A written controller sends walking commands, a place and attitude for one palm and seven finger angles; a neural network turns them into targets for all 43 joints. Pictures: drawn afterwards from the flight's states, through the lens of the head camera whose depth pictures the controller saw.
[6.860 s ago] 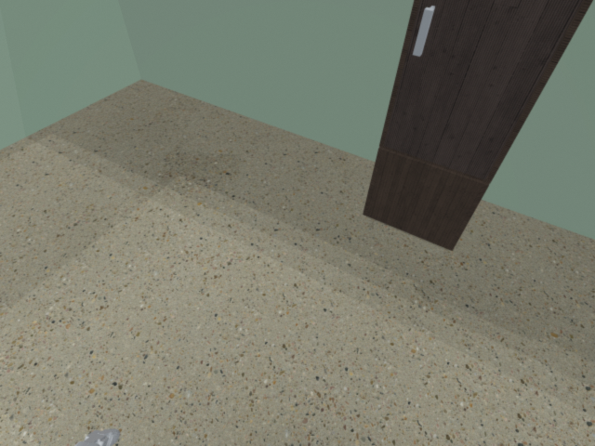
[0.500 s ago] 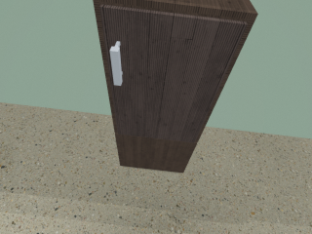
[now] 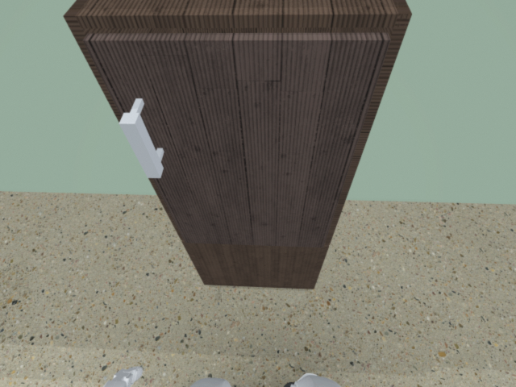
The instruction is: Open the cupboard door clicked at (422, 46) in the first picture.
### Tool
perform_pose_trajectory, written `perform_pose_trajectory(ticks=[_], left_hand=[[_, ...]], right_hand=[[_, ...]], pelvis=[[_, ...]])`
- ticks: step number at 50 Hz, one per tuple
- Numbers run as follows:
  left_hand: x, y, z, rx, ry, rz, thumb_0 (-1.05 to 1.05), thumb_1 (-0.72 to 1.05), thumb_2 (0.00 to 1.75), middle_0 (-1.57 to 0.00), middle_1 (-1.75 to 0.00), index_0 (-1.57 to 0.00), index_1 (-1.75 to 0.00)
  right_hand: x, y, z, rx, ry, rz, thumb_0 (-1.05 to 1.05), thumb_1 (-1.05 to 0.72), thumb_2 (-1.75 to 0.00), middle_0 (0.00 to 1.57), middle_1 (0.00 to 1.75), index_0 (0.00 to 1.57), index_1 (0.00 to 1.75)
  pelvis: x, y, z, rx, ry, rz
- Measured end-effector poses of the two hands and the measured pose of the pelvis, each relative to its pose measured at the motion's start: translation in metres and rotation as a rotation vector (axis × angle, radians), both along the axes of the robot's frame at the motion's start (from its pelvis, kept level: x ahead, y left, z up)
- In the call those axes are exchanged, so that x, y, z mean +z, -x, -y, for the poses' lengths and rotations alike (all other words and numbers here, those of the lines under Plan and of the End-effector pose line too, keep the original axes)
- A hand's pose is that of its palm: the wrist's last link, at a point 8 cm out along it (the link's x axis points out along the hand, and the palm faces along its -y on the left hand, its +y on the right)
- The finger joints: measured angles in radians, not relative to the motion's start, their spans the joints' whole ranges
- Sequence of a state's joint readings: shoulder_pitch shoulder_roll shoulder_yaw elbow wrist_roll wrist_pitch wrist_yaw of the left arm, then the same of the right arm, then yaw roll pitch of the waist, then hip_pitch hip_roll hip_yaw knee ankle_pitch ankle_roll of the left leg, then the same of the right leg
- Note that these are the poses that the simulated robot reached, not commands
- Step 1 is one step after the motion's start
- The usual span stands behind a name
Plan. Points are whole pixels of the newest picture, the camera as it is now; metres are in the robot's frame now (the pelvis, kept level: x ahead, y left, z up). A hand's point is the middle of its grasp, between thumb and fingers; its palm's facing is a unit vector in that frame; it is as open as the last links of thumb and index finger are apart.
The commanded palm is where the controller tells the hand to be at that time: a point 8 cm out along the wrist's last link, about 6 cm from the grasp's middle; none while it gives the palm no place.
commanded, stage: come to a stop and stand still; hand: left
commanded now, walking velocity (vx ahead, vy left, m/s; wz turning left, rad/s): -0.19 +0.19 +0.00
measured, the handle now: (147, 139) +0.46 +0.21 +0.10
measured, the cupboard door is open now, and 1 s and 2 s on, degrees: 0 0 0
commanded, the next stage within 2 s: look again from close up in 1.12 s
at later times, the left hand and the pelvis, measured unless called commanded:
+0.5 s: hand out of the picture -0.04 +0.22 -0.17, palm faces +0.09 -0.97 -0.23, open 7.4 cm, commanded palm none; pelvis -0.06 +0.02 +0.00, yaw +1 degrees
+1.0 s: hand out of the picture -0.10 +0.17 -0.16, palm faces +0.03 -0.98 -0.20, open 7.3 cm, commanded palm none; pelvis -0.11 +0.00 +0.01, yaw +0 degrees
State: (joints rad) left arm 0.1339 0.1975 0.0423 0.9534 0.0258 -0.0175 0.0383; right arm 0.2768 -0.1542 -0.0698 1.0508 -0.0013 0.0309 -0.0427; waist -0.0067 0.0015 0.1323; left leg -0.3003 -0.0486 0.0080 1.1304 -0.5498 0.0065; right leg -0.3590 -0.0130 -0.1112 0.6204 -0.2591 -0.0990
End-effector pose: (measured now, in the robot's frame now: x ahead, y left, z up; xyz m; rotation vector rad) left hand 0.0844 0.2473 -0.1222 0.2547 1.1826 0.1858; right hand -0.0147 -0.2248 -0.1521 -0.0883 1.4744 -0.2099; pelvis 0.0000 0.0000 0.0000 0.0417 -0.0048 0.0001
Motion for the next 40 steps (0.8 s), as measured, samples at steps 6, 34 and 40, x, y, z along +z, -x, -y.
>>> perform_pose_trajectory(ticks=[6, 34, 40], left_hand=[[0.006, 0.017, 0.018, 0.004, 0.013, -0.032, 0.00, 0.91, 0.90, -0.20, -0.29, -0.20, -0.30], [-0.010, 0.158, -0.002, 0.112, 0.090, -0.164, 0.01, 0.91, 0.90, -0.20, -0.29, -0.20, -0.30], [-0.005, 0.173, 0.014, 0.066, 0.077, -0.199, 0.01, 0.92, 0.90, -0.20, -0.30, -0.20, -0.30]], right_hand=[[0.009, -0.067, 0.026, 0.053, 0.022, 0.170, 0.00, -0.91, -0.90, 0.20, 0.30, 0.19, 0.30], [0.017, 0.071, -0.031, 0.107, -0.011, 0.039, 0.00, -0.92, -0.90, 0.20, 0.30, 0.20, 0.30], [0.009, 0.087, -0.029, 0.058, -0.052, 0.051, 0.01, -0.92, -0.90, 0.20, 0.30, 0.20, 0.30]], pelvis=[[0.008, 0.006, 0.007, -0.010, -0.016, -0.006], [0.010, 0.075, -0.018, 0.016, 0.009, -0.017], [0.011, 0.090, -0.010, 0.009, 0.025, 0.002]])
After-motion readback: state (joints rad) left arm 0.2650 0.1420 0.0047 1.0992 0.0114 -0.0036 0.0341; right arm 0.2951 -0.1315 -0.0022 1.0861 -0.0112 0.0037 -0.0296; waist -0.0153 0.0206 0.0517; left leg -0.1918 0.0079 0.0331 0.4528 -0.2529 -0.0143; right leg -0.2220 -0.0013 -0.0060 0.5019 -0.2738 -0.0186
